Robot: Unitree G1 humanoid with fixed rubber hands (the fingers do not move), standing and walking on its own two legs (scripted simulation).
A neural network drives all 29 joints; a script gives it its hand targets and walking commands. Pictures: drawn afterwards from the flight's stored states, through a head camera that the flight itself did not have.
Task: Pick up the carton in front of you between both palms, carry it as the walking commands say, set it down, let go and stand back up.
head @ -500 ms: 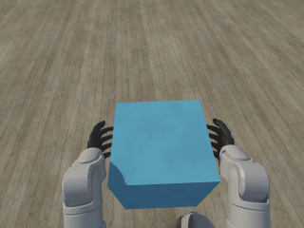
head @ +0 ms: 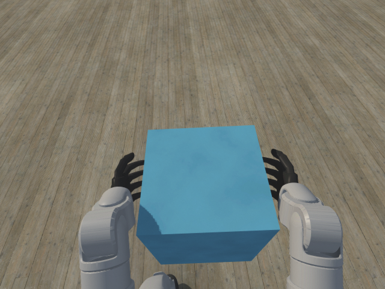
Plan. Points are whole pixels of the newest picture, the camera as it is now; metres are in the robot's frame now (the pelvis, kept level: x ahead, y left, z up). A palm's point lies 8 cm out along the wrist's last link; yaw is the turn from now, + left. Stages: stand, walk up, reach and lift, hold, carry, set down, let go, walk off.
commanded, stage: carry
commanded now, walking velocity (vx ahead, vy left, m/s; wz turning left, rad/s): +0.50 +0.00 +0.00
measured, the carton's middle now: (203, 200) +0.29 +0.00 +0.01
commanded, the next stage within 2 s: none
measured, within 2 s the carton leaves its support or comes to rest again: neither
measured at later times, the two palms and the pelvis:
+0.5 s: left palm (136, 99) +0.54 +0.16 +0.09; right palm (253, 97) +0.53 -0.14 +0.08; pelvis +0.26 +0.02 -0.01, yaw -1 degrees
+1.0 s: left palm (140, 86) +0.60 +0.16 +0.08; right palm (249, 81) +0.60 -0.14 +0.08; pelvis +0.33 +0.01 +0.00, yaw +0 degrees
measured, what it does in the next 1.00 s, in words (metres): walks ahead: left foot, then right foot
